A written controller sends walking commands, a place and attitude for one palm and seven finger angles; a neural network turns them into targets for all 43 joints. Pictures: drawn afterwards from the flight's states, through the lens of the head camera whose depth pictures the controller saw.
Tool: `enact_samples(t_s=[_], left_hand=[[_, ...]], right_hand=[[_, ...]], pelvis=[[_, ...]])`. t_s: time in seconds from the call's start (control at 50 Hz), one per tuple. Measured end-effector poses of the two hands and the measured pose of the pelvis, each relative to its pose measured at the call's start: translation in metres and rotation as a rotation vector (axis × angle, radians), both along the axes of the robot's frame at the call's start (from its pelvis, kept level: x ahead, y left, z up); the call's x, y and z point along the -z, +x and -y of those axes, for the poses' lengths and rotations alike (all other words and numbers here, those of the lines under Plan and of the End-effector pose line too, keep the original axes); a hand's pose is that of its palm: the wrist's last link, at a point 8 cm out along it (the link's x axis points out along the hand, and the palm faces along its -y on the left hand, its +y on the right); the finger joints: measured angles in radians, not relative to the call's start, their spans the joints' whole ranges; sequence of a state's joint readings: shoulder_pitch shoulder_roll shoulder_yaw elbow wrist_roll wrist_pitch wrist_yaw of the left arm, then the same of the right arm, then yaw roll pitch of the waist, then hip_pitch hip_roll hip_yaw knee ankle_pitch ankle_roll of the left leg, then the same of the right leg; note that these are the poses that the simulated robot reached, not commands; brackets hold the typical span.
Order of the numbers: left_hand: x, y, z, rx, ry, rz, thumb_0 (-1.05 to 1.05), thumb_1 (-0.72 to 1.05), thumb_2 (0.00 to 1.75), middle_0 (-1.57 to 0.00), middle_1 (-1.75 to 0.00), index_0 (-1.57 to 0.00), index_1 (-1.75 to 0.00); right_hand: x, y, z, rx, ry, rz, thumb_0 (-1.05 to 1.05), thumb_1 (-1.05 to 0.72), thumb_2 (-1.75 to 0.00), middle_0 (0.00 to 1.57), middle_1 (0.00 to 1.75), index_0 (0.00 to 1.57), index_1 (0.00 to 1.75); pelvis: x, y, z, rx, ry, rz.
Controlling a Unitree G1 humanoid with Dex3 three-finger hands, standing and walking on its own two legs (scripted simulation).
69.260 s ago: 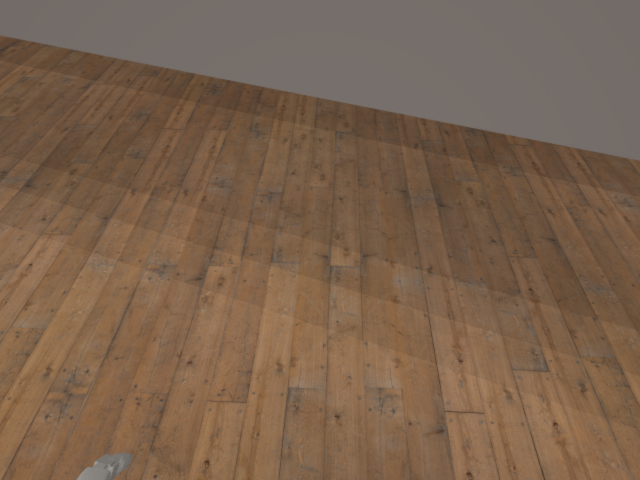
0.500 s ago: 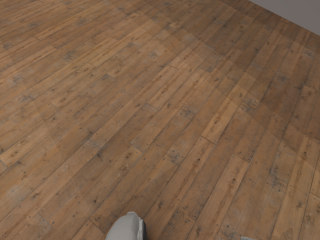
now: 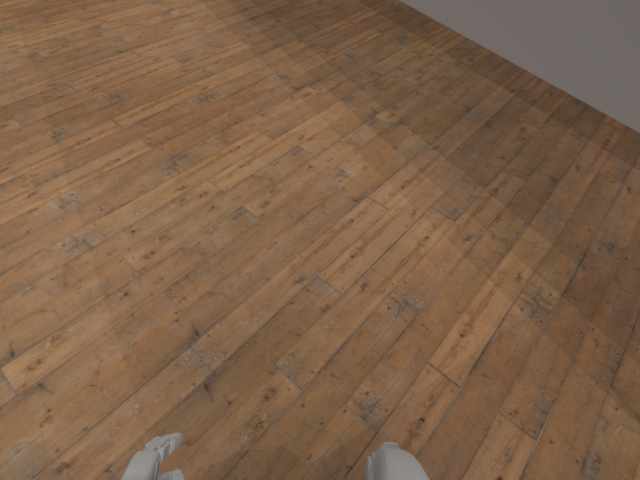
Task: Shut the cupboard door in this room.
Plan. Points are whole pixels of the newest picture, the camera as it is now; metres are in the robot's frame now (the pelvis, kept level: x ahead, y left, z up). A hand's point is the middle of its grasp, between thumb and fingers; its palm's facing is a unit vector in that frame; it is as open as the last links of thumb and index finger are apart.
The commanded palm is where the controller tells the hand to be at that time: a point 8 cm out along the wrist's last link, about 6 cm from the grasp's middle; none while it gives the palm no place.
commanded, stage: turn to face it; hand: left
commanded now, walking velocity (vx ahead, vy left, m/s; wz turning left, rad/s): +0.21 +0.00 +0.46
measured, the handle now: out of the picture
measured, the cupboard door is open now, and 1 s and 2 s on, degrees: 34 34 34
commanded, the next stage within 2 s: none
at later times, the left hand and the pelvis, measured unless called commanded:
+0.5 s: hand (216, 462) +0.18 +0.15 -0.17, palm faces -0.03 -0.97 -0.25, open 7.2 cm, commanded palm none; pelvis +0.14 -0.05 +0.00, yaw -7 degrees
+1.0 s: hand (226, 352) +0.34 +0.16 -0.17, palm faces -0.37 -0.90 -0.23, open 7.4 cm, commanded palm none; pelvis +0.17 -0.01 +0.00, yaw -25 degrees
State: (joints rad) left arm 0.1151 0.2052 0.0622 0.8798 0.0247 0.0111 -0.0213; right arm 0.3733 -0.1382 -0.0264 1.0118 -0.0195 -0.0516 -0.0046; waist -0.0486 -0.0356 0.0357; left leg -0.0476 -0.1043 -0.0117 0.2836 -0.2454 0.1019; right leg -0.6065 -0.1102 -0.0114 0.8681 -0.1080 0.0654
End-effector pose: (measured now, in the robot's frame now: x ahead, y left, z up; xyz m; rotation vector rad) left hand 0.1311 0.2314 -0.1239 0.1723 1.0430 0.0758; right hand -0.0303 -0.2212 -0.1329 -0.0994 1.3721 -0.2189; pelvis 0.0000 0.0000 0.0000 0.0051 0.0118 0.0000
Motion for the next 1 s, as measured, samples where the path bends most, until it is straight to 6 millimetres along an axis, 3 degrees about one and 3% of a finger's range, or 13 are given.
enact_samples(t_s=[0.1,0.18,0.28,0.38,0.46,0.56,0.64,0.7,0.76,0.9,1.0], left_hand=[[0.006,0.054,0.028,0.019,0.002,-0.007,0.00,0.91,0.90,-0.20,-0.30,-0.20,-0.29],[0.015,0.082,0.051,0.012,0.012,-0.011,0.00,0.91,0.90,-0.20,-0.30,-0.20,-0.29],[0.016,0.064,0.065,-0.049,0.016,-0.125,0.00,0.92,0.90,-0.20,-0.30,-0.20,-0.30],[0.009,0.048,0.049,-0.072,0.074,-0.233,-0.02,0.95,0.90,-0.21,-0.30,-0.21,-0.30],[0.009,0.043,0.041,-0.061,0.082,-0.295,-0.01,0.94,0.90,-0.21,-0.30,-0.20,-0.30],[0.013,0.051,0.031,-0.047,0.063,-0.310,0.00,0.92,0.90,-0.20,-0.30,-0.20,-0.30],[0.023,0.069,0.018,-0.020,0.042,-0.302,0.00,0.91,0.90,-0.21,-0.30,-0.20,-0.30],[0.035,0.092,0.006,0.014,0.028,-0.289,0.00,0.91,0.90,-0.21,-0.30,-0.20,-0.30],[0.033,0.121,0.000,0.075,0.028,-0.260,0.00,0.91,0.90,-0.20,-0.30,-0.20,-0.30],[0.017,0.184,-0.001,0.208,0.061,-0.204,0.00,0.91,0.90,-0.20,-0.30,-0.20,-0.29],[0.011,0.223,0.025,0.324,0.094,-0.179,0.00,0.91,0.90,-0.20,-0.30,-0.20,-0.29]], right_hand=[[0.009,0.002,0.012,0.031,0.020,-0.136,0.00,-0.91,-0.90,0.20,0.30,0.20,0.30],[0.023,0.021,0.030,0.045,0.035,-0.221,0.00,-0.91,-0.90,0.20,0.30,0.20,0.30],[0.018,0.086,0.053,0.029,0.013,-0.144,0.00,-0.91,-0.90,0.20,0.30,0.20,0.30],[0.014,0.169,0.067,0.000,-0.004,0.018,0.00,-0.91,-0.90,0.19,0.30,0.20,0.30],[0.010,0.222,0.069,-0.008,-0.015,0.137,0.00,-0.91,-0.90,0.19,0.30,0.20,0.30],[-0.002,0.269,0.061,-0.007,-0.039,0.248,0.00,-0.91,-0.90,0.19,0.30,0.20,0.30],[-0.013,0.290,0.051,0.013,-0.074,0.319,0.00,-0.91,-0.90,0.20,0.30,0.20,0.30],[-0.015,0.289,0.044,0.029,-0.112,0.347,0.00,-0.91,-0.90,0.20,0.30,0.20,0.30],[-0.022,0.271,0.039,0.053,-0.133,0.313,0.00,-0.91,-0.90,0.20,0.30,0.20,0.30],[-0.022,0.210,0.039,0.187,-0.147,0.200,0.00,-0.91,-0.90,0.20,0.30,0.20,0.30],[-0.012,0.154,0.043,0.311,-0.133,0.108,0.00,-0.91,-0.90,0.20,0.30,0.20,0.30]], pelvis=[[0.008,0.047,0.019,-0.022,0.016,-0.010],[0.019,0.085,0.036,-0.009,0.002,-0.003],[0.008,0.112,0.050,0.017,0.016,0.014],[0.001,0.127,0.056,0.052,0.018,-0.005],[0.001,0.136,0.051,0.095,0.009,-0.014],[0.002,0.149,0.038,0.151,0.005,-0.014],[0.006,0.159,0.023,0.200,-0.001,-0.013],[0.013,0.166,0.011,0.230,-0.014,-0.009],[0.009,0.169,0.006,0.279,-0.017,0.003],[0.000,0.174,0.003,0.371,-0.039,-0.007],[0.002,0.175,0.012,0.442,-0.037,-0.015]])
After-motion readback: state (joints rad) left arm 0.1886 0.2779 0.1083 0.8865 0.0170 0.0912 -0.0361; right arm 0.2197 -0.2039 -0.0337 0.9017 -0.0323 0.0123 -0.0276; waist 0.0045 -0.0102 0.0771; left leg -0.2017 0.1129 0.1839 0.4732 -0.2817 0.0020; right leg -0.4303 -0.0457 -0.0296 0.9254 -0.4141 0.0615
